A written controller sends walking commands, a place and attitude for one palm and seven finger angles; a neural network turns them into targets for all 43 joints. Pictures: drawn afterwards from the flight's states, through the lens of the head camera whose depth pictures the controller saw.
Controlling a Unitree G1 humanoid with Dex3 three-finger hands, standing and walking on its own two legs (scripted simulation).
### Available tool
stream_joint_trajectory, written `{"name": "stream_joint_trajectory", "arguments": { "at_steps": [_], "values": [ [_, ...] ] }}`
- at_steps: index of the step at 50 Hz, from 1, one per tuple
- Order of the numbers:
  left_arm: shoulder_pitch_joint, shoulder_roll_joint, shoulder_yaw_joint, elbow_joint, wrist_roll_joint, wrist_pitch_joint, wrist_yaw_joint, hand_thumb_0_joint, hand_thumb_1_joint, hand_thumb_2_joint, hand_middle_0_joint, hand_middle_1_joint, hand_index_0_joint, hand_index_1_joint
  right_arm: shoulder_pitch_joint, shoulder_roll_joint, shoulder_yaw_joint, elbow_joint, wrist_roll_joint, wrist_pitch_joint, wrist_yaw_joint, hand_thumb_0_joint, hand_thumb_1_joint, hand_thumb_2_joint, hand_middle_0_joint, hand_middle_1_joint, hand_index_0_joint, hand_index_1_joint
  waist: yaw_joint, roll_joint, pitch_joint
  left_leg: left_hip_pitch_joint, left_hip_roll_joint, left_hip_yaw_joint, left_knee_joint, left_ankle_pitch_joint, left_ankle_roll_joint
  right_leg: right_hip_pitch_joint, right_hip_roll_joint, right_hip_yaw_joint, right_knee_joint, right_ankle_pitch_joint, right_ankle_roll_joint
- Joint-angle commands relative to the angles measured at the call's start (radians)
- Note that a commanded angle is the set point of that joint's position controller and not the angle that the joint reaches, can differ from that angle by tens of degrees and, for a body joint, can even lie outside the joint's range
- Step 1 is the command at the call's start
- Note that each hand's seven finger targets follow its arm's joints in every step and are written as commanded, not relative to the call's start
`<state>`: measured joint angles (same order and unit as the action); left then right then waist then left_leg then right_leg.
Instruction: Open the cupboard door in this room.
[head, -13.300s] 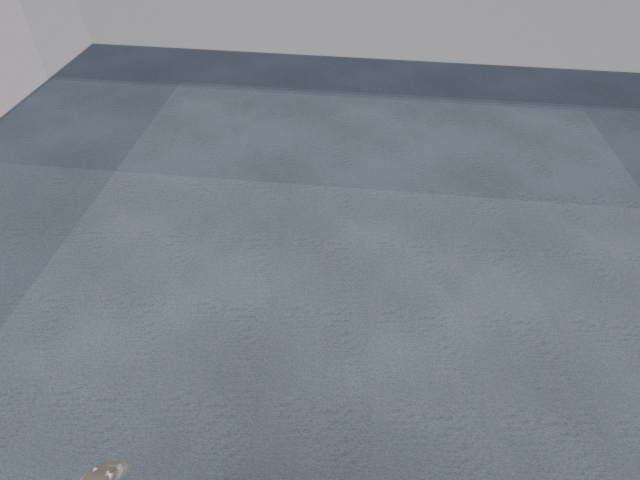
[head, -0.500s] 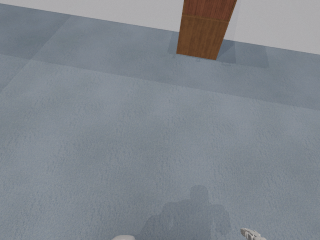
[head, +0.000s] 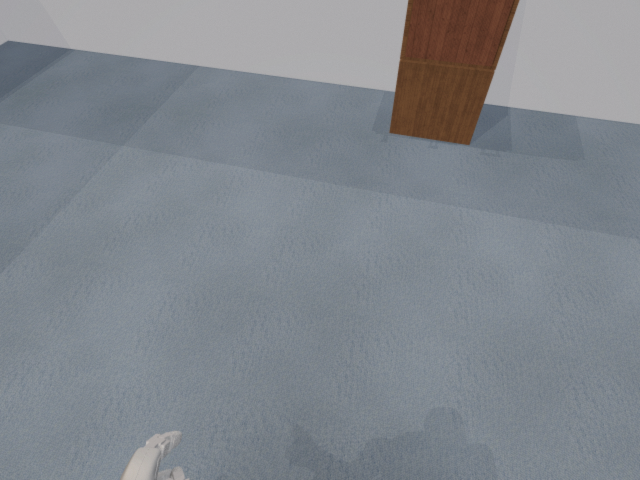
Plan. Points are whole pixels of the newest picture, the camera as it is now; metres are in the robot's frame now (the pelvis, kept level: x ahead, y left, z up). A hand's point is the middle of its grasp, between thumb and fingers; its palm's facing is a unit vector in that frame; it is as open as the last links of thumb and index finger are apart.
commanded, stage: stand and wait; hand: left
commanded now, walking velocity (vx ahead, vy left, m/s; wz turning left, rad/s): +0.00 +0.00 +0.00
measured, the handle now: out of the picture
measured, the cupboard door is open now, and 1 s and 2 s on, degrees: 0 0 0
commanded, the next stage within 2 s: turn or walk to find it in 0.52 s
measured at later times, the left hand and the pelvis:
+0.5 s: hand out of the picture -0.06 +0.17 -0.17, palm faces +0.14 -0.97 -0.21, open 7.4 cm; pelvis -0.03 -0.01 +0.00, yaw +4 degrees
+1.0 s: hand out of the picture -0.07 +0.19 -0.17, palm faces +0.14 -0.97 -0.22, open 7.4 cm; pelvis -0.05 +0.01 +0.00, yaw +6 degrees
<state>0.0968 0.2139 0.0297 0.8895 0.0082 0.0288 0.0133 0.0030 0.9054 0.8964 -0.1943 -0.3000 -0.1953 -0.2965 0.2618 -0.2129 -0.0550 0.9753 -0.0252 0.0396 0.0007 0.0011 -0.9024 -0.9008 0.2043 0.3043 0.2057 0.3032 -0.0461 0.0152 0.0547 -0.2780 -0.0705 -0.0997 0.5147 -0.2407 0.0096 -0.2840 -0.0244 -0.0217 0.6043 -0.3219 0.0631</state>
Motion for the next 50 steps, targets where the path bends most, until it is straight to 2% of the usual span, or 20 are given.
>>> {"name": "stream_joint_trajectory", "arguments": {
  "at_steps": [1,2,3,4,5,7,9,14,17,18,20,22,23,25,30,37,40,44,46,50],
  "values": [
    [0.160,0.227,0.044,-0.007,0.016,-0.049,0.026,0.000,0.900,0.900,-0.200,-0.300,-0.200,-0.300,0.004,-0.055,-0.020,-0.086,0.018,-0.034,-0.005,0.000,-0.900,-0.900,0.200,0.300,0.200,0.300,0.073,-0.262,-0.141,-0.257,0.009,0.019,0.241,-0.279,-0.032,0.327,-0.400,0.350,-0.297,0.356,-0.164],
    [0.157,0.221,0.049,-0.015,0.004,-0.048,0.024,0.000,0.900,0.900,-0.200,-0.300,-0.200,-0.300,-0.006,-0.102,-0.032,-0.078,0.007,-0.008,-0.014,0.000,-0.900,-0.900,0.200,0.300,0.200,0.300,0.081,-0.282,-0.126,-0.198,0.044,-0.019,0.371,-0.348,-0.029,0.166,-0.425,0.364,-0.331,0.303,-0.220],
    [0.109,0.193,0.043,-0.016,0.006,-0.044,0.023,0.000,0.900,0.900,-0.200,-0.300,-0.200,-0.300,-0.015,-0.102,-0.035,-0.057,0.005,0.001,-0.013,0.000,-0.900,-0.900,0.200,0.300,0.200,0.300,0.061,-0.217,-0.059,-0.192,0.051,-0.018,0.467,-0.303,-0.027,0.092,-0.372,0.337,-0.341,0.246,-0.237],
    [0.078,0.163,0.032,-0.013,0.004,-0.043,0.021,0.000,0.900,0.900,-0.200,-0.300,-0.200,-0.300,-0.001,-0.093,-0.033,-0.031,0.005,0.006,-0.008,0.000,-0.900,-0.900,0.200,0.300,0.200,0.300,0.040,-0.149,-0.019,-0.197,0.061,-0.006,0.524,-0.248,-0.029,0.066,-0.318,0.265,-0.331,0.250,-0.225],
    [0.052,0.139,0.027,-0.012,0.002,-0.042,0.022,0.000,0.900,0.900,-0.200,-0.300,-0.200,-0.300,0.029,-0.083,-0.031,-0.008,0.005,0.008,-0.005,0.000,-0.900,-0.900,0.200,0.300,0.200,0.300,0.019,-0.120,-0.011,-0.192,0.072,0.006,0.545,-0.204,-0.033,0.060,-0.282,0.199,-0.320,0.274,-0.207],
    [0.075,0.116,0.019,0.001,0.003,-0.051,0.017,0.000,0.900,0.900,-0.200,-0.300,-0.200,-0.300,0.048,-0.070,-0.026,0.017,0.007,0.009,-0.004,0.000,-0.900,-0.900,0.200,0.300,0.200,0.300,0.021,-0.153,-0.019,-0.174,0.080,0.029,0.542,-0.145,-0.049,0.087,-0.229,0.114,-0.304,0.379,-0.176],
    [0.115,0.112,0.018,0.026,0.004,-0.055,0.017,0.000,0.900,0.900,-0.200,-0.300,-0.200,-0.300,0.039,-0.073,-0.023,0.025,0.010,0.008,-0.007,0.000,-0.900,-0.900,0.200,0.300,0.200,0.300,0.036,-0.183,-0.035,-0.149,0.094,0.043,0.500,-0.141,-0.059,0.108,-0.228,0.111,-0.303,0.413,-0.184],
    [0.213,0.124,0.023,0.092,0.012,-0.053,0.016,0.000,0.900,0.900,-0.200,-0.300,-0.200,-0.300,-0.037,-0.050,-0.006,0.036,0.014,-0.004,-0.015,0.000,-0.900,-0.900,0.200,0.300,0.200,0.300,0.081,-0.175,-0.047,-0.090,0.106,0.090,0.288,-0.203,-0.062,0.169,-0.237,0.151,-0.286,0.505,-0.213],
    [0.230,0.130,0.023,0.131,0.013,-0.052,0.019,0.000,0.900,0.900,-0.200,-0.300,-0.200,-0.300,-0.043,-0.038,0.007,0.051,0.019,-0.017,-0.021,0.000,-0.900,-0.900,0.200,0.300,0.200,0.300,0.085,-0.176,-0.078,-0.027,0.104,0.106,0.132,-0.196,-0.051,0.199,-0.237,0.170,-0.269,0.539,-0.227],
    [0.225,0.129,0.021,0.140,0.012,-0.051,0.021,0.000,0.900,0.900,-0.200,-0.300,-0.200,-0.300,-0.029,-0.032,0.010,0.062,0.020,-0.021,-0.023,0.000,-0.900,-0.900,0.200,0.300,0.200,0.300,0.075,-0.170,-0.083,0.013,0.102,0.112,0.060,-0.157,-0.048,0.190,-0.226,0.159,-0.260,0.529,-0.215],
    [0.192,0.112,0.014,0.161,0.001,-0.047,0.022,0.000,0.900,0.900,-0.200,-0.300,-0.200,-0.300,0.021,-0.033,0.016,0.099,0.022,-0.034,-0.027,0.000,-0.900,-0.900,0.200,0.300,0.200,0.300,0.042,-0.142,-0.085,0.169,0.111,0.111,-0.139,0.024,-0.037,0.102,-0.187,0.131,-0.231,0.399,-0.159],
    [0.212,0.062,0.001,0.170,-0.005,-0.042,0.018,0.000,0.900,0.900,-0.200,-0.300,-0.200,-0.300,0.021,-0.078,0.015,0.109,0.016,-0.051,-0.031,0.000,-0.900,-0.900,0.200,0.300,0.200,0.300,0.052,0.003,-0.083,0.243,0.216,0.034,-0.153,0.200,0.006,0.019,-0.098,0.063,-0.216,0.245,-0.087],
    [0.223,0.048,-0.002,0.176,0.000,-0.038,0.018,0.000,0.900,0.900,-0.200,-0.300,-0.200,-0.300,-0.011,-0.091,0.015,0.104,0.016,-0.048,-0.034,0.000,-0.900,-0.900,0.200,0.300,0.200,0.300,0.065,-0.008,-0.055,0.200,0.240,0.032,-0.141,0.147,0.015,0.013,-0.086,0.056,-0.255,0.163,-0.074],
    [0.201,0.052,-0.009,0.204,-0.001,-0.031,0.016,0.000,0.900,0.900,-0.200,-0.300,-0.200,-0.300,-0.029,-0.077,0.022,0.118,0.018,-0.052,-0.036,0.000,-0.900,-0.900,0.200,0.300,0.200,0.300,0.060,0.092,-0.016,0.116,0.231,0.021,-0.190,0.094,0.014,0.079,-0.079,0.026,-0.246,0.164,-0.060],
    [0.227,0.065,-0.009,0.229,0.002,-0.023,0.014,0.000,0.900,0.900,-0.200,-0.300,-0.200,-0.300,-0.044,-0.068,0.025,0.105,0.017,-0.040,-0.034,0.000,-0.900,-0.900,0.200,0.300,0.200,0.300,0.068,0.063,0.062,0.024,0.203,0.007,-0.218,-0.034,0.014,0.078,-0.092,0.006,-0.251,0.086,-0.052],
    [0.227,0.056,0.006,0.191,0.012,-0.015,0.012,0.000,0.900,0.900,-0.200,-0.300,-0.200,-0.300,-0.048,-0.104,0.006,0.053,0.010,-0.029,-0.025,0.000,-0.900,-0.900,0.200,0.300,0.200,0.300,0.073,0.080,0.045,-0.086,0.216,-0.089,-0.243,-0.143,0.049,0.065,-0.080,-0.049,-0.150,0.030,-0.033],
    [0.238,0.049,0.003,0.189,0.011,-0.023,0.013,0.000,0.900,0.900,-0.200,-0.300,-0.200,-0.300,-0.028,-0.090,0.009,0.052,0.012,-0.036,-0.025,0.000,-0.900,-0.900,0.200,0.300,0.200,0.300,0.076,0.037,0.001,-0.077,0.195,-0.070,-0.205,-0.085,0.045,0.103,-0.093,-0.029,-0.172,0.063,-0.041],
    [0.223,0.072,0.003,0.187,0.004,-0.036,0.016,0.000,0.900,0.900,-0.200,-0.300,-0.200,-0.300,0.027,-0.047,0.022,0.071,0.012,-0.042,-0.024,0.000,-0.900,-0.900,0.200,0.300,0.200,0.300,0.058,-0.083,-0.033,-0.022,0.137,0.020,-0.103,0.018,0.013,0.097,-0.159,0.047,-0.251,0.043,-0.078],
    [0.205,0.077,0.003,0.188,0.002,-0.038,0.016,0.000,0.900,0.900,-0.200,-0.300,-0.200,-0.300,0.050,-0.038,0.027,0.086,0.012,-0.044,-0.023,0.000,-0.900,-0.900,0.200,0.300,0.200,0.300,0.050,-0.073,-0.035,0.006,0.136,0.029,-0.104,0.050,0.006,0.083,-0.165,0.039,-0.251,0.042,-0.087],
    [0.206,0.064,-0.005,0.198,0.000,-0.037,0.018,0.000,0.900,0.900,-0.200,-0.300,-0.200,-0.300,0.046,-0.045,0.031,0.103,0.014,-0.052,-0.025,0.000,-0.900,-0.900,0.200,0.300,0.200,0.300,0.063,-0.013,-0.013,-0.001,0.168,-0.003,-0.153,0.080,0.014,0.105,-0.120,0.002,-0.225,0.099,-0.065]
  ]
}}
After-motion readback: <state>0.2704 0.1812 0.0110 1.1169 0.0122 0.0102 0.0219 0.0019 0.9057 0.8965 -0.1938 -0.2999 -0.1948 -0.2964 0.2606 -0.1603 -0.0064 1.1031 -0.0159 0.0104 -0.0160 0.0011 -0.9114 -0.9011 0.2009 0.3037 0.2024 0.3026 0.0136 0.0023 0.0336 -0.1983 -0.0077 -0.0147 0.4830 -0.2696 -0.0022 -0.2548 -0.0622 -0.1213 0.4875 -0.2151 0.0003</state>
